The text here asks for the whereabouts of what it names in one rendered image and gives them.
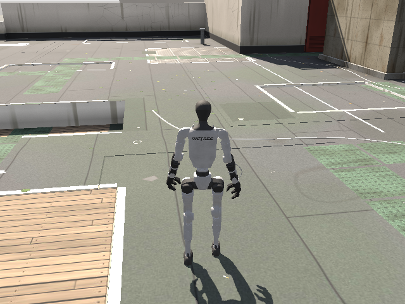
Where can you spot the right robot hand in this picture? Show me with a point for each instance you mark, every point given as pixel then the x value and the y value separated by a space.
pixel 236 190

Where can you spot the left robot upper arm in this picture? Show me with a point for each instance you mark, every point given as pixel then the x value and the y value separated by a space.
pixel 179 145

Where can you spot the robot left forearm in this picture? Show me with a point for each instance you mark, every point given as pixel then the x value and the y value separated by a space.
pixel 173 167

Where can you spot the robot left foot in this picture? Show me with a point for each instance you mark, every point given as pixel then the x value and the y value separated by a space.
pixel 188 259

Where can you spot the robot right forearm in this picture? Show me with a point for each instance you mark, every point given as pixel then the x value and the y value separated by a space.
pixel 232 171

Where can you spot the robot torso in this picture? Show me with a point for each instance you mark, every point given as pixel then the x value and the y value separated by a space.
pixel 202 153

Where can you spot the left robot hand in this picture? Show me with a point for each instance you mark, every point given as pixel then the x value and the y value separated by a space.
pixel 171 181

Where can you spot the right robot upper arm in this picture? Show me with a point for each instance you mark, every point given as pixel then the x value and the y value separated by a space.
pixel 225 144

